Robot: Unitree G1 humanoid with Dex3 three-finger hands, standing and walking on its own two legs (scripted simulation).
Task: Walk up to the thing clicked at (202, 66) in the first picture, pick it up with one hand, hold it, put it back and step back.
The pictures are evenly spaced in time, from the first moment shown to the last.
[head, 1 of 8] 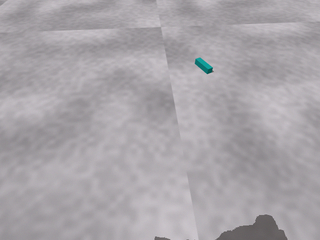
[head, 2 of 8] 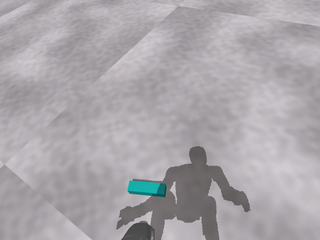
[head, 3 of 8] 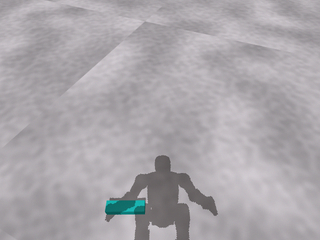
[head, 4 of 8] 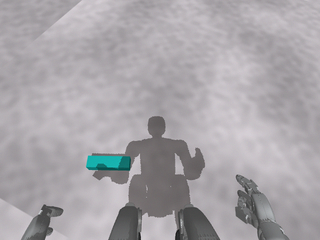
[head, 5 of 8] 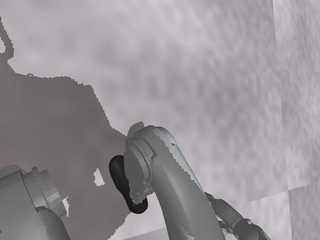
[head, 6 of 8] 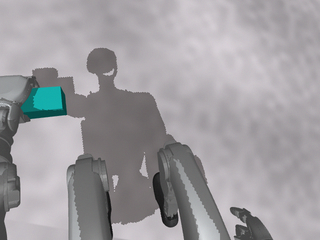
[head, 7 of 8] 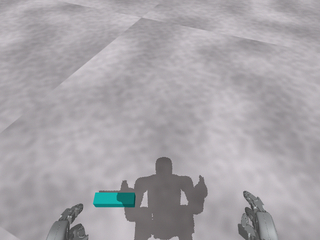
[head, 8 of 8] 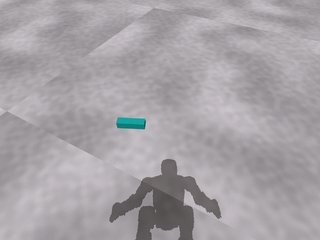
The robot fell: no
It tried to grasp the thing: yes
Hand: left
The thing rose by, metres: 0.67
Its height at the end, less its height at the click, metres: +0.00
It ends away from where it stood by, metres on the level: 0.02
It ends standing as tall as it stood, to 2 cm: yes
